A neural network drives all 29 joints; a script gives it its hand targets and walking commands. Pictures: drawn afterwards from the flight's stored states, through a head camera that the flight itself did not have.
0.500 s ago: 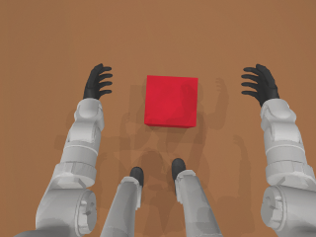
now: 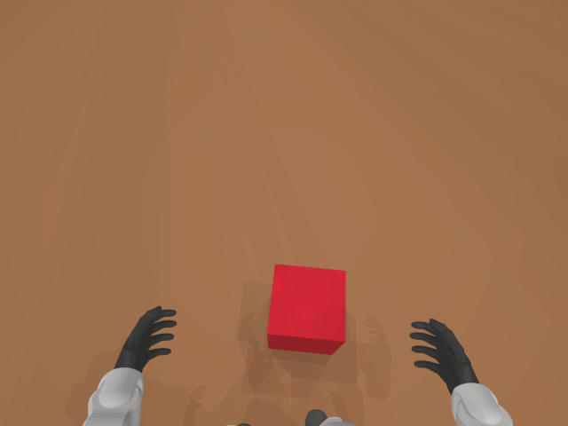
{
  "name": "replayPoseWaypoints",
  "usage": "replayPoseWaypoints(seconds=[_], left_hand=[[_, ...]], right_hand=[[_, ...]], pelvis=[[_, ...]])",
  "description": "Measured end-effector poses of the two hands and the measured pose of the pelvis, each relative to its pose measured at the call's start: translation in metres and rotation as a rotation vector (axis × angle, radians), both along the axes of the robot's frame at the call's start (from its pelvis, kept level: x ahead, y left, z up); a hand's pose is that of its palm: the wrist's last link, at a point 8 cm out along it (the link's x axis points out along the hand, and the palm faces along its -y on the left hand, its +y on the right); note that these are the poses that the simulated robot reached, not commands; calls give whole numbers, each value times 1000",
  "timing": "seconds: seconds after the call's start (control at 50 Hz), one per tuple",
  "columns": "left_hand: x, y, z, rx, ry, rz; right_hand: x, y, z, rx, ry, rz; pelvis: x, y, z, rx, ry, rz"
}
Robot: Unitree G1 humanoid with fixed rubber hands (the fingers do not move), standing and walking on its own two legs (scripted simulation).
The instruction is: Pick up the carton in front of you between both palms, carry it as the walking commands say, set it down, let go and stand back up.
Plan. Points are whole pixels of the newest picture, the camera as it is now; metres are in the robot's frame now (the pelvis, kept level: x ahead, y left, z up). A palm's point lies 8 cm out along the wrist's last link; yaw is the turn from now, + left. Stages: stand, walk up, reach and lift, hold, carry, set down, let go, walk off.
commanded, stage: let go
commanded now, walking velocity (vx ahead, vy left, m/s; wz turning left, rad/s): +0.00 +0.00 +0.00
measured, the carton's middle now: (304, 311) +0.43 -0.08 -0.64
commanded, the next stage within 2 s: stand in 0.58 s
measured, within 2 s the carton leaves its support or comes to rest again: neither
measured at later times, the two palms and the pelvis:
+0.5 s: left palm (105, 386) +0.19 +0.24 -0.06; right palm (458, 386) +0.18 -0.23 -0.06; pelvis +0.02 +0.01 +0.01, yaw +0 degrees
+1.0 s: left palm (67, 412) +0.16 +0.29 -0.08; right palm (497, 393) +0.18 -0.29 -0.08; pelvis +0.04 -0.01 +0.00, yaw +1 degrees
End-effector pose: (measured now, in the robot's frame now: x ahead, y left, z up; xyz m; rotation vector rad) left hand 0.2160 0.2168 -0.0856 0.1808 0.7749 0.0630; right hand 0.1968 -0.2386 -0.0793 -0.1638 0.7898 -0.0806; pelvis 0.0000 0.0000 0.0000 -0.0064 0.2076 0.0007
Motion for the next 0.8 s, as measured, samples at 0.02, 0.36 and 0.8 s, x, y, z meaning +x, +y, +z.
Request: replayPoseWaypoints(seconds=[0.02,0.36,0.8], left_hand=[[-6,4,4,1,1,0],[-39,30,29,5,22,3],[-55,60,10,185,130,77]], right_hand=[[-6,3,3,0,2,1],[-18,21,20,1,4,27],[-13,-46,10,-176,51,-18]], pelvis=[[1,2,2,-1,-27,-1],[17,16,8,-7,-283,-4],[31,-6,3,-6,-211,13]])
